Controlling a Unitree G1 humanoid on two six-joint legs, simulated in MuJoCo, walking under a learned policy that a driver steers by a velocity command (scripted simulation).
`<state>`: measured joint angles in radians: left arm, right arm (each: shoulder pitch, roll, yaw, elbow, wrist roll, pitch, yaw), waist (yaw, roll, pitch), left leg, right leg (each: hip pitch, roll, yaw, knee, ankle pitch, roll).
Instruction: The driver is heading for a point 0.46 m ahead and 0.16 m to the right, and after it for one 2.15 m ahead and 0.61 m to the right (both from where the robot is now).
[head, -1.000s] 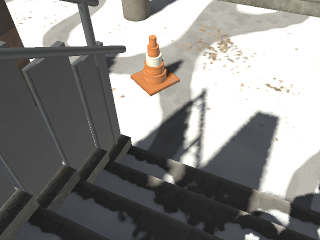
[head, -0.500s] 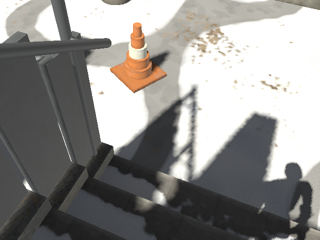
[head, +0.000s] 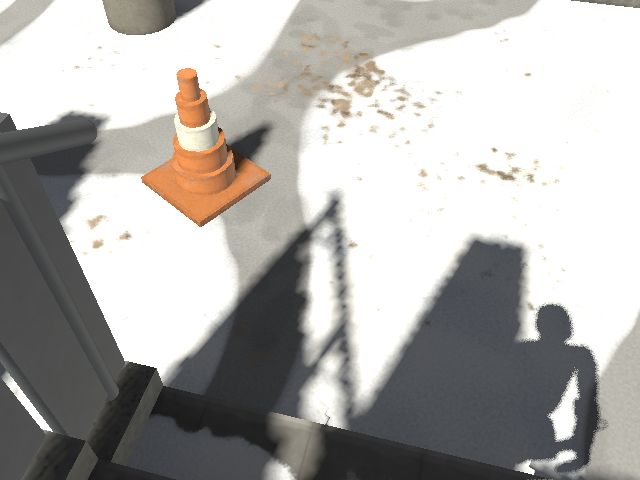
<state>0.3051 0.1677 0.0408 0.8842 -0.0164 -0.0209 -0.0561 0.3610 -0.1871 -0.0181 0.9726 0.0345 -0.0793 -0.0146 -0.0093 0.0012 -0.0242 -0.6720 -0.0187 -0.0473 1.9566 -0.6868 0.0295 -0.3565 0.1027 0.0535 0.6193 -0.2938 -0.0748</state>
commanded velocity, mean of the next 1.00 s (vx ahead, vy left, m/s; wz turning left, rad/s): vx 0.41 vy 0.00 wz -0.53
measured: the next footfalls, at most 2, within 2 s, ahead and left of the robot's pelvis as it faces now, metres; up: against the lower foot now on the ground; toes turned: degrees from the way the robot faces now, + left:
left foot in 0.38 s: +0.38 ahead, +0.14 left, -0.17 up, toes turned -20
right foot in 1.00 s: +0.57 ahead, -0.19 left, -0.34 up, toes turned -32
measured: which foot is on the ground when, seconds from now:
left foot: up 0.00-0.36, down 0.38-1.00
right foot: down 0.00-0.40, up 0.42-0.98, down 1.00-1.00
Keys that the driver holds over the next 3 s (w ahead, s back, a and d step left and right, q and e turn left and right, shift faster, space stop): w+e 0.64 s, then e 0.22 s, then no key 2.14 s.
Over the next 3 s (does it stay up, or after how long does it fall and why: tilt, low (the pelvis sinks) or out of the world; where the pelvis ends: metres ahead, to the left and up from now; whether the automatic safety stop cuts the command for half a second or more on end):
stays up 0.63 -0.03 -0.32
